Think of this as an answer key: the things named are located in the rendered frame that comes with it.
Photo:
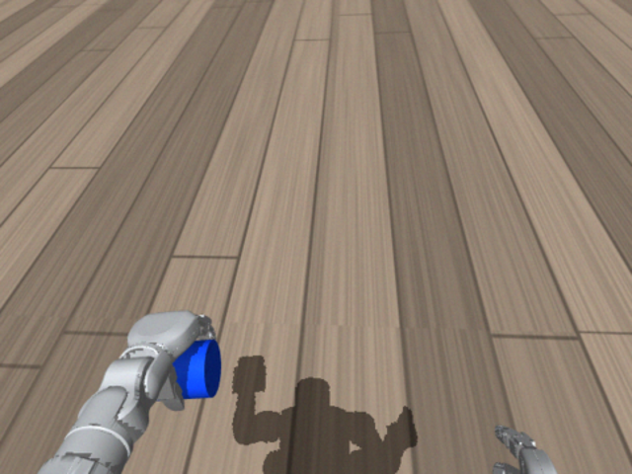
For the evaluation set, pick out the left robot hand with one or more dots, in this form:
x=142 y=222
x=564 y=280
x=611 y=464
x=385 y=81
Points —
x=174 y=332

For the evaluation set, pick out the can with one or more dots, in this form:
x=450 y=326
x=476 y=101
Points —
x=198 y=370

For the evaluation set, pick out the right robot hand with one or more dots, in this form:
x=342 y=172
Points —
x=522 y=447

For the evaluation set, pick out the left robot arm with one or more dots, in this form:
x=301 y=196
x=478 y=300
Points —
x=116 y=416

